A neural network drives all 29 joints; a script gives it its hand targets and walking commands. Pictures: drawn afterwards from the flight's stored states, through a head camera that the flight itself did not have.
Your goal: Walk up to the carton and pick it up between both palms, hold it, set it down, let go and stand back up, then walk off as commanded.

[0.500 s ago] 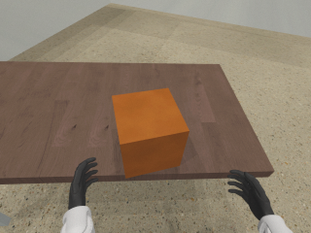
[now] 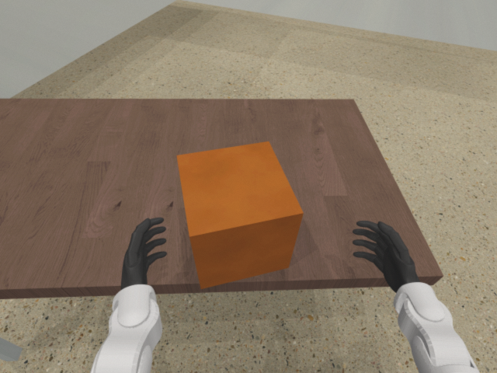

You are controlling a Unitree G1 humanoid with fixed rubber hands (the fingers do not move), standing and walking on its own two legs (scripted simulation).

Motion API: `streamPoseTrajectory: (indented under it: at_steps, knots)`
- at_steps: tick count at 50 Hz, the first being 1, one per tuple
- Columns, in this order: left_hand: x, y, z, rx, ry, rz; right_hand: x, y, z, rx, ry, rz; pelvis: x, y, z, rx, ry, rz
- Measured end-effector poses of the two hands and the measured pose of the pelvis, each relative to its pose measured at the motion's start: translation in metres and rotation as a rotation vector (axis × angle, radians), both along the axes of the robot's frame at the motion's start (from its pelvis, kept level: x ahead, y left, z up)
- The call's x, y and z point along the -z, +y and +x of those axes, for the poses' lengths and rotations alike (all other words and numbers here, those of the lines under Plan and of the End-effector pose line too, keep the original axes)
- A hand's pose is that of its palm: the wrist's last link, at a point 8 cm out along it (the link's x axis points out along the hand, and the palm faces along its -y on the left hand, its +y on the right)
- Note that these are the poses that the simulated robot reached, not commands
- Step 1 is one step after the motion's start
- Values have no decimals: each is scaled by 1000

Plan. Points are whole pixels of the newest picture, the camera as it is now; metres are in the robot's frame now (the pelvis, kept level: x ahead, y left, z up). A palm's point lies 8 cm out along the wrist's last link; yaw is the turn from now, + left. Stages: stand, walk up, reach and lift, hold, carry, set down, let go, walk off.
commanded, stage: reach and lift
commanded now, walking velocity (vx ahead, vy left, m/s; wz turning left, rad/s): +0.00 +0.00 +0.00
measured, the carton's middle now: (235, 214) +0.41 +0.05 -0.01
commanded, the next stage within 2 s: none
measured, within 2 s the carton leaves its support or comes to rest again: neither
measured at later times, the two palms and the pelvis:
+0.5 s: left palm (131, 233) +0.29 +0.19 +0.10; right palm (377, 211) +0.35 -0.18 +0.10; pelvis -0.01 +0.00 +0.00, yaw +0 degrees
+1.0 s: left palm (133, 195) +0.35 +0.20 +0.12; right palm (357, 164) +0.43 -0.16 +0.12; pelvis +0.00 +0.00 +0.00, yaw +0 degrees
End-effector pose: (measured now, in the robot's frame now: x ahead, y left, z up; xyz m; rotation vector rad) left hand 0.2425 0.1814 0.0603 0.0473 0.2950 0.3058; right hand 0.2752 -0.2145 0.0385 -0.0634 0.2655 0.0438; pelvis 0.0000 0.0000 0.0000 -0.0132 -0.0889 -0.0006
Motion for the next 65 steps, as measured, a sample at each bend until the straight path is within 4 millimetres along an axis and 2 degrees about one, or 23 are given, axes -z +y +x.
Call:
streamPoseTrajectory:
  at_steps: [9, 18, 24, 36, 45, 53, 58, 65]
  knots:
    - [-14, 10, 10, -20, 2, 6, -10, 11, 21, 5, -12, 14, -1, 2, 2, 0, 6, -3]
    - [-31, 11, 23, -16, 0, 9, -39, 23, 47, -22, -59, 23, -1, 1, -4, 0, 1, -1]
    - [-41, 11, 41, -24, 17, 14, -59, 33, 68, -58, -74, 33, -1, -1, -9, 0, 3, 1]
    - [-42, 12, 75, -26, 53, 18, -57, 38, 107, -69, -28, 36, -1, -3, -5, 1, 61, 3]
    - [-56, 18, 93, -13, 22, 44, -75, 45, 135, -77, -77, 27, -1, -1, -2, 1, 89, 1]
    - [-60, 26, 107, -33, 32, 49, -90, 63, 164, -122, -82, 36, -1, -2, -1, 2, 128, 2]
    - [-61, 32, 117, -43, 51, 65, -91, 69, 179, -118, -57, 43, -1, -2, 0, 2, 158, 2]
    - [-64, 28, 137, -21, 34, 74, -88, 69, 192, -104, -42, 52, -1, -1, 3, 3, 200, 1]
